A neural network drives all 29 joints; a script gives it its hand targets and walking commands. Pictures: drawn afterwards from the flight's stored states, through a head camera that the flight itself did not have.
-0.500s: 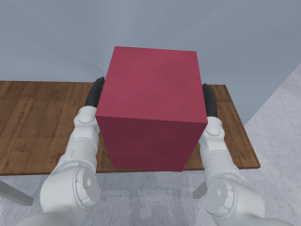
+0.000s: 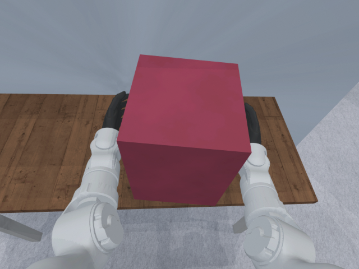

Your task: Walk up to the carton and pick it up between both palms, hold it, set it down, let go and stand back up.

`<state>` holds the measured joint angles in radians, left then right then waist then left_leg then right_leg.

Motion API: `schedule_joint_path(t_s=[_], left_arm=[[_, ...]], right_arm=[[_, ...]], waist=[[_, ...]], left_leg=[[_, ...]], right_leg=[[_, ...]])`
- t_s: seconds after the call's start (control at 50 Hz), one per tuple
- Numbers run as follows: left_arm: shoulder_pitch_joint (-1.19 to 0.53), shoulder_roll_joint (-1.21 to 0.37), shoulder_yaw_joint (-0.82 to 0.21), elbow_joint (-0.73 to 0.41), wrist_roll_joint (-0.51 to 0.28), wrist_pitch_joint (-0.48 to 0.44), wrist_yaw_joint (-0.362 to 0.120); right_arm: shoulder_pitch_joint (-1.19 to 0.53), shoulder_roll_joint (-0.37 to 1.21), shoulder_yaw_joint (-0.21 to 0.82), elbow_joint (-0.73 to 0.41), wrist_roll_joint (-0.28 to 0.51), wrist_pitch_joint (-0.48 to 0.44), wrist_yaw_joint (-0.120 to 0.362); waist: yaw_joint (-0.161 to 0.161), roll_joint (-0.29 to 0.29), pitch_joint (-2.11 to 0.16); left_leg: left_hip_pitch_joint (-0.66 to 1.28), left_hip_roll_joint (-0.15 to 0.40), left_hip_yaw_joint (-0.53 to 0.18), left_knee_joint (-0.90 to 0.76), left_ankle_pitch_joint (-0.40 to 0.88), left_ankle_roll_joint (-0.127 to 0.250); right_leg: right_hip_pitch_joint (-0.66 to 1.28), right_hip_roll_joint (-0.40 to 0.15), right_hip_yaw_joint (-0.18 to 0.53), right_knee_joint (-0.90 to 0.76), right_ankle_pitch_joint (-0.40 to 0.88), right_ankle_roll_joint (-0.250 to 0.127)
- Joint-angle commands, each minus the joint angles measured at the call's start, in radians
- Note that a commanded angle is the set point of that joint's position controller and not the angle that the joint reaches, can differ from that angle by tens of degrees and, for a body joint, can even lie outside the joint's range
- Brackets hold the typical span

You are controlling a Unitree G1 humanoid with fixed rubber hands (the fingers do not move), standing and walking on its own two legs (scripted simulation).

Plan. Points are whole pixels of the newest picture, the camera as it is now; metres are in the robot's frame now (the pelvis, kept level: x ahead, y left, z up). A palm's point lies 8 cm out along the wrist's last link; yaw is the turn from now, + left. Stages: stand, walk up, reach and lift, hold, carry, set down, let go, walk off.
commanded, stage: set down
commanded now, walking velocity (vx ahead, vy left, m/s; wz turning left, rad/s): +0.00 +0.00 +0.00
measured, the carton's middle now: (181, 137) +0.43 +0.00 +0.00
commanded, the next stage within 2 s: none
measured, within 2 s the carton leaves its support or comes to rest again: neither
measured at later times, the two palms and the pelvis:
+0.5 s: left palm (112, 127) +0.42 +0.17 +0.05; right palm (251, 141) +0.39 -0.15 +0.05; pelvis -0.01 +0.00 +0.00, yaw +0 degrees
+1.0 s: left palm (112, 130) +0.42 +0.17 +0.04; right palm (249, 141) +0.40 -0.15 +0.04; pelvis -0.02 +0.00 -0.01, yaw -2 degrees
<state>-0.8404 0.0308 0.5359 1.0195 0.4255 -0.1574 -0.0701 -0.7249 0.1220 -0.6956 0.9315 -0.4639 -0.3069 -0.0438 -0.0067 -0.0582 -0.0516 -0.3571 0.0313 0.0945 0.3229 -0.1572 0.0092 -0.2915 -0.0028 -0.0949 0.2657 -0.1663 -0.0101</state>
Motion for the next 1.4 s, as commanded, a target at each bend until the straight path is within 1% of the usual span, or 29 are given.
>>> schedule_joint_path(t_s=[0.0,0.06,0.1,0.12,0.24,0.26,0.36,0.44,0.48,0.5,0.6,0.68,0.7,0.74,0.78,0.82,0.86,0.96,0.98,1.0,1.02,1.04,1.1,1.16,1.26,1.28,1.32,1.34,1.38], left_arm=[[-0.377,-0.446,-0.174,0.025,0.030,-0.069,-0.048],[-0.377,-0.428,-0.155,0.039,0.014,-0.085,-0.063],[-0.388,-0.416,-0.138,0.039,0.013,-0.095,-0.075],[-0.392,-0.419,-0.151,0.043,0.009,-0.099,-0.078],[-0.392,-0.418,-0.127,0.062,0.027,-0.094,-0.076],[-0.395,-0.422,-0.135,0.063,0.030,-0.093,-0.073],[-0.381,-0.397,-0.093,0.051,0.055,-0.068,-0.076],[-0.387,-0.410,-0.098,0.033,0.065,-0.054,-0.064],[-0.409,-0.421,-0.102,0.024,0.060,-0.060,-0.061],[-0.404,-0.409,-0.088,0.030,0.064,-0.065,-0.059],[-0.385,-0.382,-0.087,0.019,0.075,-0.063,-0.044],[-0.372,-0.375,-0.096,0.027,0.072,-0.066,-0.036],[-0.364,-0.358,-0.092,0.029,0.071,-0.069,-0.029],[-0.346,-0.206,-0.065,0.026,0.049,-0.074,0.002],[-0.311,0.049,-0.048,0.036,-0.021,-0.077,0.067],[-0.364,0.144,-0.168,0.068,-0.164,-0.082,0.113],[-0.397,0.168,-0.250,0.169,-0.275,-0.100,0.120],[-0.505,0.330,-0.351,0.347,-0.461,-0.217,0.107],[-0.524,0.357,-0.369,0.396,-0.481,-0.225,0.104],[-0.539,0.366,-0.401,0.426,-0.509,-0.229,0.102],[-0.546,0.381,-0.424,0.424,-0.536,-0.241,0.101],[-0.563,0.387,-0.451,0.435,-0.555,-0.249,0.100],[-0.645,0.408,-0.525,0.455,-0.625,-0.267,0.096],[-0.663,0.405,-0.606,0.509,-0.668,-0.258,0.082],[-0.648,0.433,-0.648,0.539,-0.702,-0.230,0.054],[-0.668,0.449,-0.656,0.488,-0.722,-0.227,0.055],[-0.722,0.453,-0.707,0.463,-0.760,-0.215,0.056],[-0.758,0.457,-0.738,0.417,-0.789,-0.204,0.061],[-0.786,0.454,-0.787,0.387,-0.843,-0.176,0.060]], right_arm=[[-0.387,0.507,0.324,0.072,-0.047,-0.046,0.095],[-0.387,0.527,0.363,0.069,-0.029,-0.056,0.083],[-0.371,0.531,0.364,0.091,-0.034,-0.049,0.074],[-0.364,0.534,0.357,0.093,-0.041,-0.052,0.070],[-0.371,0.529,0.334,0.076,-0.053,-0.047,0.073],[-0.374,0.525,0.329,0.078,-0.061,-0.047,0.075],[-0.340,0.513,0.309,0.084,-0.055,-0.012,0.084],[-0.353,0.491,0.268,0.059,-0.067,-0.001,0.098],[-0.381,0.494,0.251,0.040,-0.087,-0.010,0.098],[-0.382,0.491,0.260,0.033,-0.087,-0.011,0.098],[-0.363,0.462,0.254,0.056,-0.068,0.002,0.109],[-0.360,0.420,0.231,0.068,-0.082,-0.003,0.104],[-0.354,0.392,0.225,0.074,-0.075,-0.005,0.105],[-0.319,0.243,0.222,0.084,-0.030,-0.004,0.085],[-0.279,-0.028,0.227,0.110,0.080,0.002,0.026],[-0.338,-0.088,0.352,0.166,0.242,0.003,-0.034],[-0.375,-0.107,0.444,0.246,0.350,0.001,-0.061],[-0.477,-0.225,0.573,0.254,0.513,-0.027,-0.097],[-0.492,-0.256,0.589,0.287,0.545,-0.018,-0.098],[-0.510,-0.280,0.604,0.312,0.574,-0.012,-0.101],[-0.508,-0.305,0.624,0.313,0.607,-0.021,-0.099],[-0.524,-0.336,0.627,0.327,0.629,-0.033,-0.101],[-0.595,-0.410,0.609,0.309,0.659,-0.052,-0.104],[-0.611,-0.473,0.615,0.379,0.688,-0.043,-0.091],[-0.627,-0.517,0.740,0.462,0.824,-0.015,-0.055],[-0.639,-0.525,0.762,0.421,0.854,-0.009,-0.047],[-0.667,-0.527,0.775,0.413,0.886,0.022,-0.026],[-0.698,-0.539,0.793,0.377,0.911,0.043,-0.011],[-0.743,-0.555,0.808,0.311,0.932,0.075,0.007]], waist=[[0.013,0.092,-0.453],[0.026,0.066,-0.447],[0.005,0.028,-0.426],[-0.002,0.043,-0.432],[0.017,0.038,-0.440],[0.007,0.042,-0.439],[0.026,0.040,-0.381],[0.028,0.088,-0.397],[0.019,0.073,-0.430],[0.032,0.062,-0.439],[0.043,0.105,-0.400],[0.018,0.093,-0.397],[0.031,0.107,-0.404],[0.036,0.090,-0.411],[0.025,0.084,-0.416],[0.009,0.110,-0.453],[-0.002,0.092,-0.490],[-0.008,0.043,-0.708],[-0.006,0.059,-0.692],[-0.029,0.052,-0.679],[-0.014,0.082,-0.712],[-0.028,0.102,-0.732],[-0.053,0.155,-0.809],[-0.077,0.193,-0.784],[-0.039,0.167,-0.724],[-0.029,0.166,-0.771],[-0.043,0.194,-0.753],[-0.032,0.208,-0.782],[-0.051,0.186,-0.801]], left_leg=[[0.226,-0.003,0.001,0.068,0.528,-0.024],[0.129,-0.016,0.007,0.050,0.466,-0.004],[0.079,-0.022,0.006,0.022,0.377,0.013],[0.066,-0.021,0.002,0.019,0.369,0.008],[0.101,-0.013,0.011,0.005,0.330,0.006],[0.115,-0.009,0.006,0.014,0.351,0.001],[0.147,-0.009,0.015,-0.003,0.299,0.017],[0.223,-0.003,0.007,0.022,0.343,-0.006],[0.224,-0.002,0.010,0.032,0.348,-0.006],[0.209,-0.007,0.015,0.032,0.332,0.003],[0.258,0.004,-0.001,0.051,0.407,-0.016],[0.279,0.005,-0.005,0.068,0.432,-0.016],[0.297,0.010,-0.011,0.070,0.453,-0.023],[0.299,0.005,-0.002,0.079,0.455,-0.019],[0.277,0.002,-0.002,0.092,0.449,-0.013],[0.179,0.001,-0.014,0.128,0.437,-0.014],[0.115,0.003,-0.030,0.162,0.410,-0.018],[-0.056,-0.017,-0.038,0.219,0.313,-0.014],[-0.071,-0.016,-0.043,0.223,0.285,-0.018],[-0.072,-0.015,-0.048,0.233,0.272,-0.017],[-0.028,-0.010,-0.051,0.245,0.317,-0.032],[0.024,-0.011,-0.057,0.275,0.362,-0.046],[0.076,-0.008,-0.069,0.335,0.390,-0.080],[0.121,-0.002,-0.082,0.353,0.397,-0.101],[0.107,0.000,-0.095,0.354,0.449,-0.084],[0.101,-0.001,-0.088,0.348,0.438,-0.079],[0.084,0.003,-0.095,0.321,0.343,-0.076],[0.090,0.006,-0.095,0.308,0.305,-0.074],[0.087,0.001,-0.092,0.309,0.274,-0.068]], right_leg=[[0.209,0.009,0.000,0.076,0.470,0.038],[0.300,-0.011,0.019,0.104,0.579,0.056],[0.348,-0.028,0.036,0.114,0.618,0.074],[0.360,-0.030,0.033,0.122,0.623,0.074],[0.301,-0.014,0.028,0.084,0.471,0.056],[0.283,-0.011,0.021,0.088,0.474,0.056],[0.236,-0.008,0.023,0.057,0.346,0.050],[0.126,0.005,0.001,0.036,0.240,0.032],[0.103,0.008,-0.003,0.033,0.230,0.032],[0.119,0.004,0.007,0.036,0.235,0.033],[0.056,0.011,-0.007,0.040,0.209,0.025],[0.026,0.018,-0.008,0.034,0.201,0.027],[0.011,0.023,-0.013,0.040,0.188,0.022],[0.015,0.025,0.003,0.044,0.200,0.023],[0.013,0.030,0.026,0.054,0.200,0.024],[0.013,0.031,0.052,0.079,0.253,0.017],[-0.020,0.027,0.059,0.111,0.292,0.009],[0.072,-0.001,0.086,0.230,0.430,0.044],[0.056,-0.003,0.086,0.241,0.404,0.042],[0.029,-0.002,0.082,0.246,0.390,0.047],[-0.024,0.006,0.071,0.252,0.380,0.042],[-0.101,0.014,0.057,0.247,0.361,0.038],[-0.261,0.028,0.036,0.256,0.284,0.027],[-0.341,0.033,0.014,0.258,0.241,0.014],[-0.343,0.035,0.002,0.267,0.247,0.015],[-0.334,0.036,0.005,0.264,0.229,0.016],[-0.387,0.030,0.004,0.252,0.117,0.010],[-0.403,0.029,0.000,0.249,0.077,0.003],[-0.396,0.027,0.002,0.248,0.091,0.005]])
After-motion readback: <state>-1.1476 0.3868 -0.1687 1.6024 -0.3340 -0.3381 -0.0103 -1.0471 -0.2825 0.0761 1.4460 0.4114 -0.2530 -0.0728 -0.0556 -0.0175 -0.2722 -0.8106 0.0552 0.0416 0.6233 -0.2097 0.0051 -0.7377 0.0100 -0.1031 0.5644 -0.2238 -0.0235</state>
